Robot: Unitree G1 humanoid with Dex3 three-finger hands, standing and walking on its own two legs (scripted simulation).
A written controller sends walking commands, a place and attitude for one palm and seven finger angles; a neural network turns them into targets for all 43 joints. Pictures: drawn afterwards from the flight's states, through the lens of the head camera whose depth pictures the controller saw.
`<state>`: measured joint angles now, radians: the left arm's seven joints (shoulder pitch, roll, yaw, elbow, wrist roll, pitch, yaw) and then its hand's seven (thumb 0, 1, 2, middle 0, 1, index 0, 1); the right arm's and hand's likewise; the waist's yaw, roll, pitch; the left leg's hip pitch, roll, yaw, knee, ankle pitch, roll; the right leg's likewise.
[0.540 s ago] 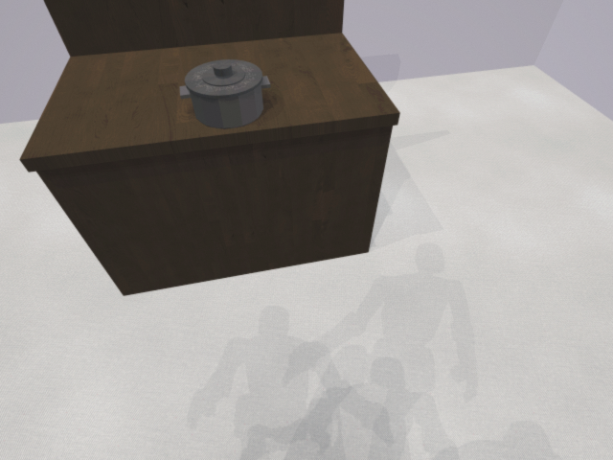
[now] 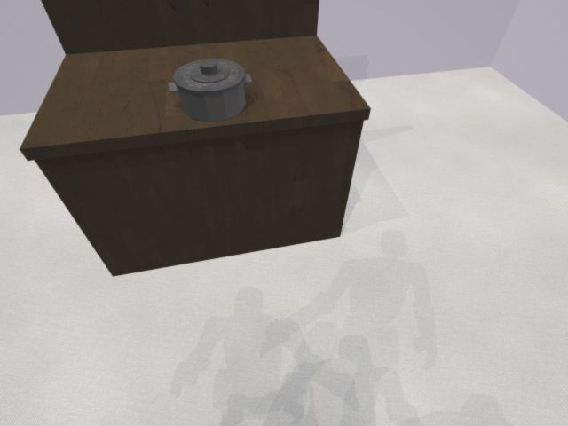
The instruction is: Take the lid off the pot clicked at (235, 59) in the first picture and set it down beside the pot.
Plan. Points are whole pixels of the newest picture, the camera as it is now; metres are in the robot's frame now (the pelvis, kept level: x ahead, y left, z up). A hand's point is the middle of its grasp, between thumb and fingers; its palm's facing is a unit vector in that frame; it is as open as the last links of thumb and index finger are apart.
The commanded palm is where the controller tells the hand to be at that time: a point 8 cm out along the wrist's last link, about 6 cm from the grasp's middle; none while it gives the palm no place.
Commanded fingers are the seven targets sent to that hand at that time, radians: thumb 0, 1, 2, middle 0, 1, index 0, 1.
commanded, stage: look at it before walking up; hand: left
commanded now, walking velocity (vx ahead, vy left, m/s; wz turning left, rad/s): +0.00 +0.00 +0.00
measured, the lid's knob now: (208, 67) +1.02 +0.28 +0.03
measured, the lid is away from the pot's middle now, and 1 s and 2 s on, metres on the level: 0.00 0.00 0.00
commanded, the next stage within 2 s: walk to a spot facing it in 0.10 s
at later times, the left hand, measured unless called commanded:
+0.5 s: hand out of the picture +0.04 +0.20 -0.18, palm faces -0.08 -0.97 -0.22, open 7.4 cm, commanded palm none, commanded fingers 0.00 0.90 0.90 -0.20 -0.30 -0.20 -0.30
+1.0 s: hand out of the picture +0.16 +0.14 -0.19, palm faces -0.08 -0.98 -0.17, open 7.4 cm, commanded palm none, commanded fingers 0.00 0.90 0.90 -0.20 -0.30 -0.20 -0.30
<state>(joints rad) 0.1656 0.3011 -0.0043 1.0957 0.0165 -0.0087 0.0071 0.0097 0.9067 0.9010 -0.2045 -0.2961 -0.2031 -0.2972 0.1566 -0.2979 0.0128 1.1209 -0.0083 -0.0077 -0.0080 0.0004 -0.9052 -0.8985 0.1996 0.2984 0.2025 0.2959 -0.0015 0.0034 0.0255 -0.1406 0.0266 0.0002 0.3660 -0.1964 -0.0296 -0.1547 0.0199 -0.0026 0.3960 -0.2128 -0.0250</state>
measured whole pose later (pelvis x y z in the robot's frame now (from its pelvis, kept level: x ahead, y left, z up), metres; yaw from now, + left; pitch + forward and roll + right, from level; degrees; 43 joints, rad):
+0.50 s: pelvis +0.04 +0.00 -0.01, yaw -7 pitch -1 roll +2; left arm 0.35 0.20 0.03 1.10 0.03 0.02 -0.02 0.01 0.91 0.90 -0.20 -0.30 -0.20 -0.30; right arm 0.31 -0.20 -0.02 1.10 -0.02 -0.03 -0.01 0.00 -0.91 -0.90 0.20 0.30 0.20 0.30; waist 0.01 -0.01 0.00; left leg -0.12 0.04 0.11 0.50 -0.36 -0.02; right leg -0.29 0.01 0.00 0.73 -0.44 -0.04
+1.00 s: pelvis +0.23 -0.03 -0.02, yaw -12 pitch -2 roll +0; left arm 0.49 0.12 0.04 1.14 0.03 -0.07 0.03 0.01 0.91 0.90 -0.20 -0.30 -0.20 -0.30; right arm 0.10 -0.15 -0.04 0.99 -0.02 -0.05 0.01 0.00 -0.91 -0.90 0.20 0.30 0.20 0.30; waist 0.04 -0.01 0.05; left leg -0.47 0.05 0.11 0.64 -0.13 0.04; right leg 0.08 0.04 0.00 0.42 -0.44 -0.04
